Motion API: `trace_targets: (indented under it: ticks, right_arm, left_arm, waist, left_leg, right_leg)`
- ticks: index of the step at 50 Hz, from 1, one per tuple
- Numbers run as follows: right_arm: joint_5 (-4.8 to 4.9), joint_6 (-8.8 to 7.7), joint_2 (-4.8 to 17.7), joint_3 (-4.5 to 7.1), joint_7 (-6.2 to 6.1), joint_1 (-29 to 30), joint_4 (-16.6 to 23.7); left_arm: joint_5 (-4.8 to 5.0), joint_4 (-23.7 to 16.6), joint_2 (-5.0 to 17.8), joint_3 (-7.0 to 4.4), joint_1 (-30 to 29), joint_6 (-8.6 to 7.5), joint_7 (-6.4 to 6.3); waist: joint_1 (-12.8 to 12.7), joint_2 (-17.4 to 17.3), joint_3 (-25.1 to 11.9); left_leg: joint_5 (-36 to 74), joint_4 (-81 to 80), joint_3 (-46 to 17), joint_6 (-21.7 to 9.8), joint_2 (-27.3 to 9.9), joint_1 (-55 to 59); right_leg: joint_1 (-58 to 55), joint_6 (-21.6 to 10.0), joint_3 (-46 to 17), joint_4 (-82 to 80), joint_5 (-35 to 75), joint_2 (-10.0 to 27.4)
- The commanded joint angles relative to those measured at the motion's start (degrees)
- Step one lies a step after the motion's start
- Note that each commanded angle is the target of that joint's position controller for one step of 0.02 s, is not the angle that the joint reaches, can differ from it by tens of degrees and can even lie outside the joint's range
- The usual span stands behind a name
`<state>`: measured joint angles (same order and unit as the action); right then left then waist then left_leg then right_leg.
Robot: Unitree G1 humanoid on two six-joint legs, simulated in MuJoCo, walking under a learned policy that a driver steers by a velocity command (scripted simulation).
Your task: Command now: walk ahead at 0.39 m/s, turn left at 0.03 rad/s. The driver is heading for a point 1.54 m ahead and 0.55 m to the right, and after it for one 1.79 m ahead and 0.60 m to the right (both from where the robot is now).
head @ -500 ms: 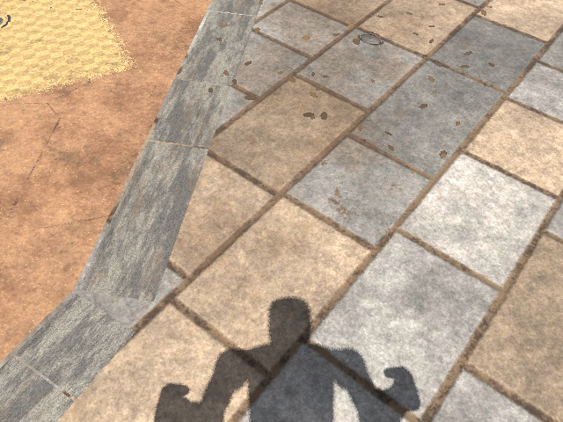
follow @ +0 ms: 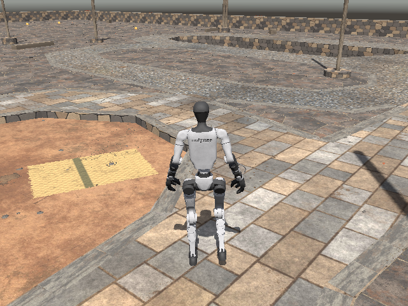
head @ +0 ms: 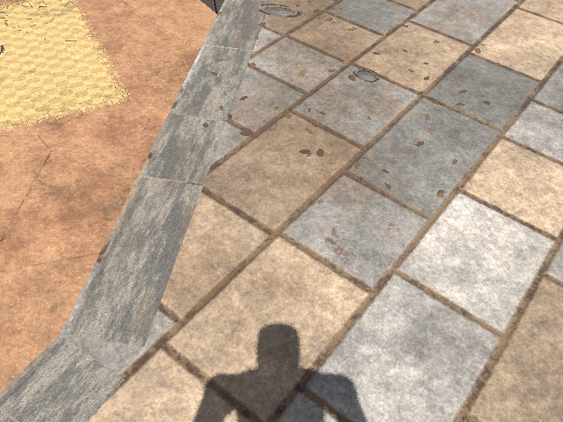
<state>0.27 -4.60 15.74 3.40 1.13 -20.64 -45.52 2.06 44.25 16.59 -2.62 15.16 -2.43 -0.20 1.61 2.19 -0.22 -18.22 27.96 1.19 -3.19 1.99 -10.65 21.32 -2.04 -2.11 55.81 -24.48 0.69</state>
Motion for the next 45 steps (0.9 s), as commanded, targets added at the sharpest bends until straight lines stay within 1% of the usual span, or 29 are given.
trace_targets:
  ticks: [1, 3, 5, 8, 11, 13, 14, 15, 16, 17, 18, 19, 20, 21, 22, 23, 24, 25, 27, 28, 30, 33, 35, 38, 40, 42, 43, 44, 45]
  right_arm:
    - [-0.23, -1.22, 7.33, 1.21, -0.31, -2.54, 2.59]
    - [-0.34, -0.67, 5.86, 0.51, -0.49, -3.5, 2.23]
    - [0.11, -0.22, 6.33, 0.46, -0.87, -4.68, 1.67]
    - [-0.03, 0.36, 7.78, 0.53, -1.67, -5.75, 0.86]
    - [0.31, 0.42, 8.88, 0.75, -1.84, -7.8, -0.56]
    - [0.81, 0.56, 9.08, 0.96, -1.84, -7.67, -1.36]
    - [0.93, 0.71, 9.33, 1.14, -1.88, -7.28, -1.62]
    - [0.82, 0.89, 9.94, 1.39, -1.95, -6.66, -1.67]
    - [0.64, 1.17, 10.78, 1.71, -2.06, -6.17, -1.68]
    - [0.37, 1.68, 10.91, 1.74, -2.17, -5.24, -1.58]
    - [-0.09, 1.92, 10.19, 1.36, -2.42, -4.83, -1.01]
    - [-0.87, 1.41, 3.81, -0.45, -2.1, -10.75, 0.73]
    - [0.13, 0.2, 1.66, -1.46, -1.61, -13.41, -0.59]
    - [2.06, -0.68, 8.02, 0.41, -1.2, -6.34, 0.85]
    - [2.76, -1.23, 9.01, 0.55, -1.09, -0.61, 2.69]
    - [1.99, -1.43, 8.09, 0.43, -1.36, 2.06, 3.21]
    - [1.02, -1.08, 7.63, 0.74, -1.57, 1.8, 2.97]
    - [0.8, -0.49, 6.57, 0.62, -1.53, 0.05, 2.34]
    - [0.59, 0.65, 4.77, 0.31, -1.75, -1.16, 1.68]
    - [0.34, 1.01, 4.65, 0.27, -1.9, 0.33, 2.22]
    - [-0.33, 0.99, 4.7, 0.15, -2.04, 5.33, 4.07]
    - [-0.32, 0.12, 3.67, -0.39, -1.47, 11.68, 5.62]
    - [-0.01, -0.43, 2.85, -0.84, -0.9, 16.16, 6.72]
    - [0.5, -0.9, 3.21, -0.97, 0.07, 21.74, 8.81]
    - [0.53, -1.31, 3.92, -0.74, 0.77, 23.9, 10.23]
    - [0.48, -1.74, 5.49, -0.19, 1.1, 21.96, 10.07]
    - [0.45, -1.97, 6.59, 0.34, 1.01, 18.83, 9.35]
    - [0.45, -2.15, 8.72, 1.55, 0.61, 11.53, 7.31]
    - [-0.43, -2.15, 12.11, 2.77, -0.01, 1.56, 5.44]
  left_arm:
    - [-0.61, -6.65, 5.78, -1.61, -8.21, -3.12, 0.84]
    - [-0.91, -6.73, 4.17, -1.31, -9.09, -3.02, 1.95]
    - [-1.25, -7.69, 2.6, -0.76, -11.47, -2.7, 2.5]
    - [-1.02, -9.93, 0.56, 0.31, -17.63, -2.9, 3.03]
    - [-0.56, -11.32, 1.39, 0.3, -21.42, -3.16, 3.57]
    - [-0.42, -11.99, 2.52, 0.01, -22.13, -3.38, 3.88]
    - [-0.5, -12.04, 3.22, -0.24, -21.66, -3.5, 3.98]
    - [-0.67, -11.75, 4.24, -0.68, -19.96, -3.51, 3.91]
    - [-0.9, -11.0, 5.56, -1.32, -16.67, -3.36, 3.58]
    - [-0.94, -8.92, 7.46, -2.44, -8.97, -3.08, 2.99]
    - [-0.99, -6.35, 9.46, -3.39, 0.69, -2.67, 2.16]
    - [-2.65, -5.15, 15.0, -4.53, 8.51, -2.39, 1.59]
    - [-1.95, -3.87, 12.46, -3.79, 10.01, -2.5, 2.13]
    - [-1.39, -4.07, 8.72, -2.7, 5.53, -2.42, 1.92]
    - [-1.28, -4.3, 7.18, -2.21, 1.47, -2.32, 1.69]
    - [-1.73, -4.22, 6.27, -1.86, -1.64, -2.52, 1.78]
    - [-2.56, -4.37, 5.13, -1.55, -3.52, -2.98, 1.98]
    - [-2.93, -4.19, 4.77, -1.54, -4.47, -3.31, 2.08]
    - [-2.28, -3.09, 4.59, -1.58, -4.51, -4.18, 2.25]
    - [-2.08, -2.45, 5.08, -1.66, -4.2, -4.47, 2.19]
    - [-2.01, -1.25, 6.49, -1.98, -2.34, -4.55, 1.74]
    - [-1.59, -0.18, 7.65, -2.12, 0.01, -3.94, 1.09]
    - [-1.19, 0.95, 8.73, -2.25, 2.77, -3.57, 0.84]
    - [-0.75, 3.01, 9.22, -2.28, 7.01, -2.63, 0.74]
    - [-0.64, 3.96, 9.39, -2.34, 8.53, -1.66, 0.48]
    - [-0.61, 4.17, 10.4, -2.72, 8.18, -0.94, 0.07]
    - [-0.62, 4.05, 10.98, -2.88, 7.29, -0.68, -0.05]
    - [-0.82, 3.88, 10.27, -2.5, 6.39, -0.49, -0.06]
    - [-1.73, 2.55, 7.35, -1.3, 5.71, -0.72, -0.01]
  waist:
    - [1.73, -6.47, 5.29]
    - [1.64, -7.43, 4.16]
    - [2.2, -6.68, 4.04]
    - [3.76, -6.75, 5.72]
    - [4.38, -7.45, 7.65]
    - [3.2, -7.68, 8.21]
    - [2.22, -7.68, 7.61]
    - [0.77, -8.16, 5.84]
    - [-1.28, -9.22, 2.67]
    - [-5.61, -9.3, -2.56]
    - [-10.03, -8.61, -8.74]
    - [-8.62, 3.9, -19.34]
    - [-7.67, 13.03, -27.06]
    - [-8.05, 7.99, -16.12]
    - [-6.78, 3.95, -7.85]
    - [-4.59, -0.66, -2.94]
    - [-2.42, -0.26, -1.23]
    - [-0.86, 1.35, -1.29]
    - [0.45, 1.53, -0.62]
    - [0.52, 1.27, 0.62]
    - [-0.65, 0.44, 2.66]
    - [-2.88, -0.34, 3.6]
    - [-4.9, -0.64, 3.99]
    - [-7.05, -0.63, 5.03]
    - [-6.76, -0.22, 5.19]
    - [-4.85, 1.19, 3.76]
    - [-2.78, 2.02, 1.96]
    - [1.25, 1.42, -2.69]
    - [5.67, -0.55, -11.45]
  left_leg:
    - [-1.84, -18.18, -25.51, -9.37, -17.8, 18.0]
    - [11.44, -18.91, -18.25, -8.05, -15.06, 16.4]
    - [19.75, -19.27, -13.14, -8.09, -13.62, 15.12]
    - [20.92, -20.66, -8.16, -7.32, -11.71, 10.09]
    - [19.28, -21.83, -7.44, -7.45, -13.18, 8.48]
    - [22.63, -20.5, -7.26, -6.73, -15.07, 11.57]
    - [26.9, -18.85, -6.92, -6.11, -15.79, 13.57]
    - [35.31, -15.95, -6.39, -5.39, -16.01, 15.36]
    - [46.05, -11.27, -5.78, -4.71, -15.83, 16.75]
    - [55.08, -2.11, -4.11, -3.6, -14.27, 15.84]
    - [52.11, 10.21, -3.09, -1.83, -12.18, 7.75]
    - [24.93, 33.56, -1.68, 1.34, -5.02, -13.45]
    - [-13.5, 46.88, -8.66, 2.53, 2.49, -23.53]
    - [-11.85, 51.2, -10.53, 1.92, -1.41, -30.1]
    - [-6.77, 49.18, -8.05, 1.21, -4.34, -30.87]
    - [-2.43, 45.41, -6.58, 1.22, -6.86, -29.01]
    - [0.59, 42.37, -6.76, 1.25, -8.8, -25.65]
    - [2.01, 41.15, -7.06, 1.54, -9.74, -22.23]
    - [2.84, 38.0, -6.32, 2.41, -10.5, -20.82]
    - [4.27, 35.73, -5.96, 2.96, -10.85, -22.03]
    - [10.23, 29.38, -5.67, 4.15, -11.42, -25.88]
    - [20.8, 16.56, -4.17, 4.41, -10.16, -25.67]
    - [25.14, 9.92, -2.66, 4.36, -8.63, -23.73]
    - [24.93, 4.63, -2.72, 3.86, -7.41, -24.66]
    - [21.08, 1.64, -3.51, 3.02, -6.46, -25.5]
    - [16.61, -0.48, -3.59, 2.03, -5.31, -21.55]
    - [14.49, -1.47, -2.62, 1.22, -4.14, -16.33]
    - [14.99, -3.35, -1.44, -0.45, -3.19, -5.26]
    - [16.54, 0.28, -6.49, -3.56, -9.38, 12.03]
  right_leg:
    - [29.69, -1.57, -2.5, 6.27, 7.52, 5.08]
    - [26.51, -0.37, -0.21, 2.65, 12.52, 5.39]
    - [24.98, 1.49, 1.84, -3.07, 16.16, 4.7]
    - [19.11, 2.89, 4.01, -15.66, 24.06, 2.9]
    - [14.36, 2.42, 4.55, -22.3, 28.14, 1.26]
    - [14.12, 0.69, 3.5, -24.87, 27.35, 1.14]
    - [13.28, -0.34, 3.36, -25.79, 26.11, 0.86]
    - [10.55, -1.4, 3.82, -26.09, 24.43, -0.1]
    - [5.75, -2.57, 4.95, -25.59, 22.36, -1.68]
    - [-4.17, -4.32, 6.43, -26.07, 22.22, -3.46]
    - [-19.68, -6.25, 4.03, -24.56, 23.37, -0.92]
    - [-43.81, -13.95, -18.86, -23.89, 17.26, 14.89]
    - [-49.03, -18.98, -43.01, -36.16, 4.26, 22.36]
    - [-41.14, -15.57, -38.04, -39.52, -2.53, 19.86]
    - [-31.34, -13.46, -29.14, -40.8, -0.12, 17.83]
    - [-22.19, -12.47, -22.99, -42.5, 6.62, 15.56]
    - [-16.23, -11.91, -18.74, -44.01, 12.03, 13.48]
    - [-12.49, -12.19, -16.51, -45.69, 14.32, 12.36]
    - [-8.83, -13.02, -12.4, -48.08, 17.56, 11.39]
    - [-7.59, -13.1, -10.54, -49.13, 18.55, 11.08]
    - [-7.95, -13.22, -8.37, -50.44, 20.66, 10.77]
    - [-9.61, -11.05, -3.9, -50.41, 23.34, 8.55]
    - [-10.95, -10.2, -2.47, -50.22, 23.27, 8.43]
    - [-16.45, -10.13, -3.74, -47.92, 23.48, 10.52]
    - [-20.88, -9.63, -5.83, -44.8, 25.7, 12.3]
    - [-23.27, -8.59, -7.88, -41.33, 29.34, 13.41]
    - [-23.15, -7.91, -7.95, -37.87, 34.85, 12.92]
    - [-20.96, -6.43, -6.07, -29.62, 40.69, 10.15]
    - [-11.93, -4.38, -3.98, -15.45, 34.35, 6.91]
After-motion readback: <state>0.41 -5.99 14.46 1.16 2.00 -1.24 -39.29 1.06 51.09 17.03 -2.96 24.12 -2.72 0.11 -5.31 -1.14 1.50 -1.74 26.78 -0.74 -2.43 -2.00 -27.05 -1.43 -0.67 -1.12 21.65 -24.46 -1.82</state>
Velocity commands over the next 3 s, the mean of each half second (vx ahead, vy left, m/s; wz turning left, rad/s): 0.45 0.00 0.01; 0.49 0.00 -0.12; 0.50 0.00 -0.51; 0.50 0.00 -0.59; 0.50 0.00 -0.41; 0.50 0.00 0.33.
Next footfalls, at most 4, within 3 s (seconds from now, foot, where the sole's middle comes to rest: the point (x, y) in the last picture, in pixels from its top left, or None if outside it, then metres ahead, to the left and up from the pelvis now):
0.36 right None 0.37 -0.14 -0.77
0.90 left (231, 362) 0.67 0.10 -0.77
1.42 right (344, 288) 0.89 -0.21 -0.77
1.90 left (318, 199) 1.23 -0.16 -0.77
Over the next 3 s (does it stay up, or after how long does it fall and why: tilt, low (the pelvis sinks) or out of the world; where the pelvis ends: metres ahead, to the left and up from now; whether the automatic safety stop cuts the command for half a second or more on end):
stays up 1.45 -0.59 -0.02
